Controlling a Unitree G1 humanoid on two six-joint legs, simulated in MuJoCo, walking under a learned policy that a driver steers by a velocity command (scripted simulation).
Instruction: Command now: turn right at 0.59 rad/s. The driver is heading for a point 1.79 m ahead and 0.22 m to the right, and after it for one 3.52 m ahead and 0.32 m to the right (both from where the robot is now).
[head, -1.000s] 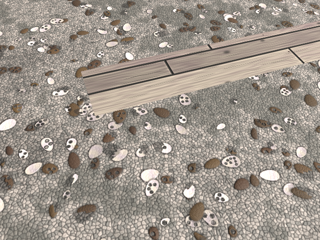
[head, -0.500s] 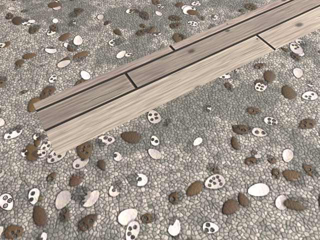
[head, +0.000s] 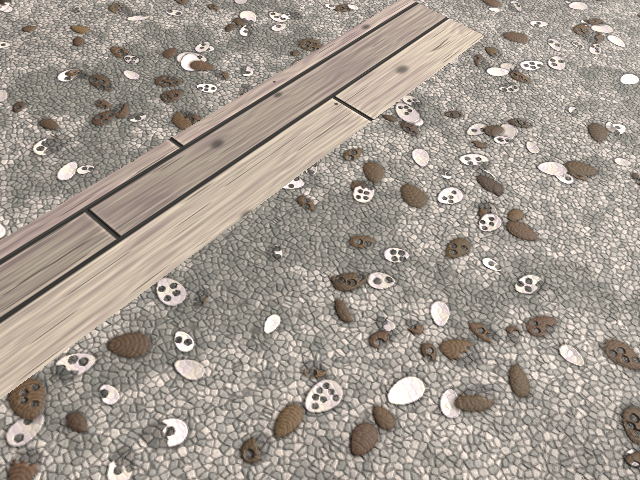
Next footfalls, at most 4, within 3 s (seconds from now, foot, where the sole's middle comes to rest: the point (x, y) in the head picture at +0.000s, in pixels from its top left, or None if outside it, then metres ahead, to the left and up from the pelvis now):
0.30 right None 0.00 -0.12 -0.78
0.80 left None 0.06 0.06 -0.78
2.04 right None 0.08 -0.17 -0.78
2.52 left None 0.45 -0.16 -0.78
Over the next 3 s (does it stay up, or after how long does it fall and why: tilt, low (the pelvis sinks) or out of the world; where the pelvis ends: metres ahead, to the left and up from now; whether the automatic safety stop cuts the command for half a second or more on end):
stays up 0.52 -0.26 -0.01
